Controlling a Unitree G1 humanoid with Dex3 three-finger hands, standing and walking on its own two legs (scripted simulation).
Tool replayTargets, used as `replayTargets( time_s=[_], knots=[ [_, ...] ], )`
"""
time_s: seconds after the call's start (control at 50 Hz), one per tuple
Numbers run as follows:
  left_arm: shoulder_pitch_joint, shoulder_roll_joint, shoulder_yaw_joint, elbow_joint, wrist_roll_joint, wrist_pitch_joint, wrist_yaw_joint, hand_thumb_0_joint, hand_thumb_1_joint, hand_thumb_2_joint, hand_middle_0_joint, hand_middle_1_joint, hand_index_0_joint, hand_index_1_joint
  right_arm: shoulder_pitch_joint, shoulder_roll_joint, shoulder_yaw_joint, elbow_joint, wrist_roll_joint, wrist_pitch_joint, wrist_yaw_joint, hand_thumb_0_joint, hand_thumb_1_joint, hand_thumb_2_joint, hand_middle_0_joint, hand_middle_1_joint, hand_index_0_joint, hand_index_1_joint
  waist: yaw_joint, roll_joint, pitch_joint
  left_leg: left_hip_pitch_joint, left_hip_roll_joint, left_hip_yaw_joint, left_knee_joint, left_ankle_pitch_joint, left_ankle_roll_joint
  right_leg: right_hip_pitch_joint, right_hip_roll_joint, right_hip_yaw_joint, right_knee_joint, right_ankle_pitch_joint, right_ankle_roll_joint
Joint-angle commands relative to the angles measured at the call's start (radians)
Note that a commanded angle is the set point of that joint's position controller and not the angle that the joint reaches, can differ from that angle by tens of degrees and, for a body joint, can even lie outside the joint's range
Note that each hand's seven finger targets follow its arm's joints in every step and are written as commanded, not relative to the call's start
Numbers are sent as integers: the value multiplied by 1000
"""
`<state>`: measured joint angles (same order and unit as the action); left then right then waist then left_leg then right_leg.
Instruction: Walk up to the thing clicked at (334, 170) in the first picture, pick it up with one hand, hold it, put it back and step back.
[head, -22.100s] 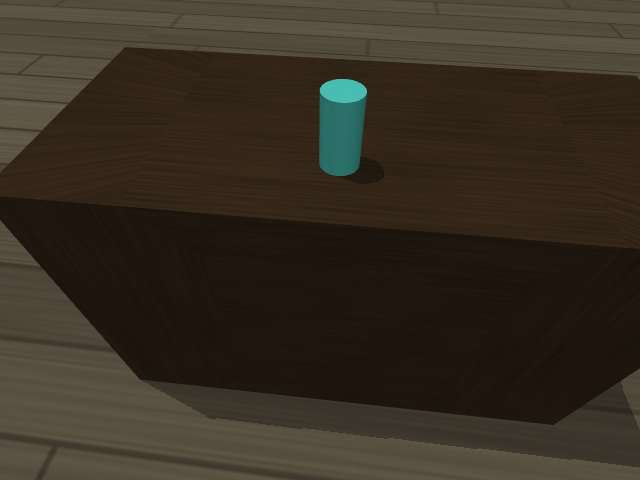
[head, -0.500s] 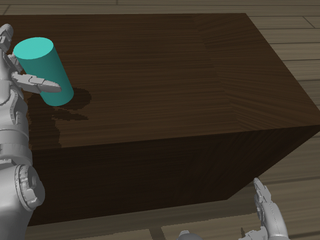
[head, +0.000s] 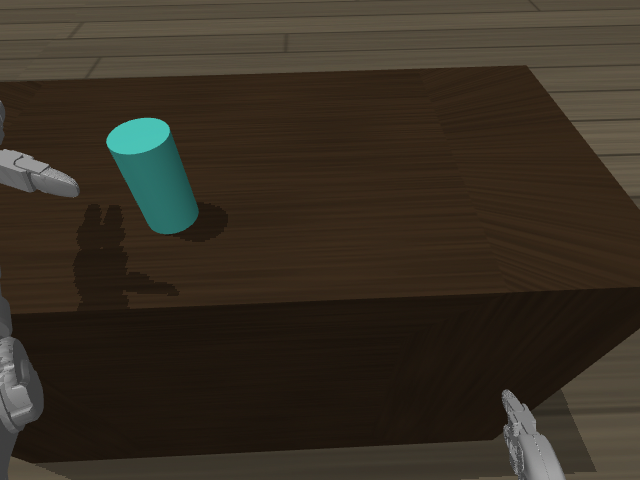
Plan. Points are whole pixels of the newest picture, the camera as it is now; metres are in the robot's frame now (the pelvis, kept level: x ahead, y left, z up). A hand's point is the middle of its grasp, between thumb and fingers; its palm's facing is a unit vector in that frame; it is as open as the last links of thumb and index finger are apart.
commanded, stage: sink last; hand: left
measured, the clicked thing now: (157, 179) +0.49 +0.21 +0.12
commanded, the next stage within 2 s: home in 0.98 s
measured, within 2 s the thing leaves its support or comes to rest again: neither
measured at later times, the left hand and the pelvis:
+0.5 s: hand out of the picture +0.26 +0.28 +0.23, palm faces +0.45 -0.81 -0.38, open 17.5 cm; pelvis -0.01 +0.00 +0.01, yaw +1 degrees
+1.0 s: hand out of the picture +0.15 +0.23 +0.22, palm faces +0.44 -0.78 -0.45, open 17.5 cm; pelvis -0.03 -0.02 +0.02, yaw +2 degrees
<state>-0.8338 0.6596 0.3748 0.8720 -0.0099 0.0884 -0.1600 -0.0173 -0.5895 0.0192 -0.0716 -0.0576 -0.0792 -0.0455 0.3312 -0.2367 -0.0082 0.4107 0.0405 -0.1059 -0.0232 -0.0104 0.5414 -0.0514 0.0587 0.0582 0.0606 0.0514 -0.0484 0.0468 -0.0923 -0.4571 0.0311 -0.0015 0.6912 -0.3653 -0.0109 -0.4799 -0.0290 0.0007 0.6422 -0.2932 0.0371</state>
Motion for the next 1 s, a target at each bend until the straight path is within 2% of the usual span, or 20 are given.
replayTargets(
  time_s=[0.0, 0.02, 0.08, 0.1, 0.14, 0.22, 0.32, 0.36, 0.38, 0.44, 0.46, 0.5, 0.56, 0.58, 0.68, 0.8, 0.84, 0.9, 0.96, 0.98],
  knots=[
    [-460, 443, 132, -333, 11, -121, 53, 0, -579, 22, -66, -42, -62, -46, -35, -150, -89, -151, 4, -49, -3, 0, 536, -61, 53, 54, 53, 54, 24, 49, -391, 174, -27, 28, -87, 428, 5, 241, 18, -48, -53, 361, -39],
    [-399, 412, 128, -285, 13, -122, 58, 0, -579, 13, -68, -40, -66, -42, -26, -115, -62, -96, 4, -46, 1, 0, 531, -62, 54, 54, 53, 54, 41, 63, -363, 180, -27, 26, -94, 425, 4, 231, 19, -51, -58, 347, -41],
    [-290, 344, 112, -303, 9, -139, 75, 0, -564, 16, -61, -37, -59, -39, -62, -133, -91, -107, 6, -56, 10, 0, 544, -58, 54, 54, 53, 54, 42, 64, -321, 189, -22, 27, -111, 431, 0, 217, 21, -58, -72, 333, -46],
    [-263, 298, 87, -317, 8, -143, 78, 0, -568, 13, -60, -29, -56, -34, -49, -104, -65, -63, 4, -54, 15, 0, 539, -59, 54, 53, 53, 53, 47, 72, -331, 209, -20, 24, -112, 440, -1, 212, 22, -58, -77, 334, -48],
    [-203, 238, 59, -402, 2, -157, 86, 0, -572, 18, -61, -31, -55, -37, -89, -81, -40, -90, 7, -62, 22, 0, 537, -60, 54, 54, 53, 54, 54, 84, -312, 237, -13, 22, -126, 449, -7, 196, 28, -66, -84, 312, -52],
    [12, 175, 52, -616, -17, -174, 110, 0, -566, 14, -63, -38, -61, -40, -57, -99, -72, -27, 5, -57, 26, 0, 531, -59, 54, 53, 53, 53, 68, 88, -258, 241, -15, 22, -153, 399, -8, 206, 31, -75, -115, 265, -54],
    [282, 208, 165, -1061, -50, -222, 151, 0, -553, 3, -69, -52, -75, -45, -74, -141, -136, -50, 14, -50, 16, 0, 518, -60, 55, 53, 53, 53, 96, 75, -192, 228, -20, 21, -195, 309, -2, 250, 33, -83, -146, 196, -50],
    [435, 200, 209, -1110, -59, -229, 168, 0, -539, 0, -66, -51, -75, -41, -40, -152, -176, 3, 13, -37, 6, 0, 522, -58, 55, 53, 53, 53, 94, 60, -145, 220, -25, 27, -203, 296, 3, 260, 29, -78, -158, 196, -44],
    [479, 162, 201, -1169, -65, -241, 171, 0, -547, 0, -73, -58, -83, -47, -35, -160, -191, -7, 12, -36, 5, 0, 510, -62, 55, 54, 54, 54, 81, 57, -136, 231, -20, 23, -211, 308, -1, 258, 32, -79, -153, 204, -46],
    [667, 64, 192, -1272, -81, -275, 179, 0, -554, 3, -70, -53, -76, -46, -77, -82, -145, 24, 10, -26, 6, 0, 507, -62, 56, 53, 54, 53, 113, 44, -46, 200, -25, 26, -225, 255, 3, 262, 28, -76, -168, 158, -44],
    [705, 48, 190, -1289, -83, -282, 182, 0, -561, 9, -74, -61, -80, -54, -94, -108, -175, 8, 10, -29, -1, 0, 498, -65, 55, 54, 54, 54, 97, 27, -29, 198, -27, 28, -234, 221, 7, 254, 28, -72, -176, 134, -41],
    [812, -16, 157, -1297, -83, -301, 181, 0, -554, 15, -65, -53, -68, -50, -132, -78, -146, 8, 7, -34, -2, 0, 513, -61, 55, 54, 54, 54, 104, 14, 10, 185, -33, 34, -246, 150, 12, 247, 25, -63, -193, 73, -39],
    [942, -73, 123, -1384, -84, -342, 184, 0, -560, 27, -68, -60, -69, -58, -134, -91, -163, 6, 2, -46, -18, 0, 506, -64, 55, 54, 54, 54, 97, -10, -21, 218, -37, 34, -240, 183, 17, 267, 21, -63, -193, 107, -35],
    [990, -88, 110, -1407, -84, -352, 184, 0, -553, 24, -65, -57, -67, -55, -128, -64, -141, 37, 1, -46, -18, 0, 509, -62, 56, 54, 54, 54, 107, 11, 9, 209, -43, 40, -238, 186, 18, 259, 16, -60, -193, 111, -35],
    [1186, -65, 144, -1555, -79, -405, 191, 0, -560, 30, -69, -65, -71, -63, -125, -136, -214, 26, -9, -71, -30, 0, 494, -66, 56, 55, 54, 55, 114, 9, 2, 224, -45, 34, -250, 165, 18, 281, 20, -71, -203, 85, -36],
    [1174, -97, 133, -1470, -69, -429, 197, 0, -574, 43, -68, -66, -66, -68, -128, -122, -227, 22, -20, -98, -49, 0, 491, -68, 56, 55, 54, 55, 75, -46, 92, 232, -57, 37, -267, 106, 29, 245, 5, -57, -249, 34, -19],
    [1148, -98, 134, -1487, -68, -446, 195, 0, -574, 44, -69, -72, -69, -72, -113, -79, -191, 40, -17, -102, -43, 0, 490, -68, 56, 54, 54, 54, 92, -44, 125, 221, -57, 32, -287, 77, 29, 241, 6, -66, -259, -3, -22],
    [1142, -99, 128, -1508, -66, -468, 191, 0, -575, 43, -68, -67, -66, -68, -123, -89, -194, 11, -15, -120, -42, 0, 491, -67, 56, 54, 54, 54, 101, -29, 109, 237, -60, 34, -303, 56, 28, 257, 4, -66, -272, -32, -24],
    [1112, -72, 158, -1521, -66, -489, 194, 0, -595, 46, -74, -67, -70, -71, -128, -95, -195, 2, -17, -132, -36, 0, 475, -72, 56, 54, 54, 54, 112, -17, 93, 243, -60, 35, -309, 80, 26, 291, 3, -66, -274, -7, -27],
    [1109, -34, 204, -1505, -66, -495, 199, 0, -594, 49, -72, -65, -67, -70, -125, -127, -223, -16, -18, -134, -38, 0, 478, -71, 56, 54, 54, 54, 112, -27, 88, 243, -61, 35, -307, 95, 26, 305, 3, -64, -275, 11, -25]
  ],
)
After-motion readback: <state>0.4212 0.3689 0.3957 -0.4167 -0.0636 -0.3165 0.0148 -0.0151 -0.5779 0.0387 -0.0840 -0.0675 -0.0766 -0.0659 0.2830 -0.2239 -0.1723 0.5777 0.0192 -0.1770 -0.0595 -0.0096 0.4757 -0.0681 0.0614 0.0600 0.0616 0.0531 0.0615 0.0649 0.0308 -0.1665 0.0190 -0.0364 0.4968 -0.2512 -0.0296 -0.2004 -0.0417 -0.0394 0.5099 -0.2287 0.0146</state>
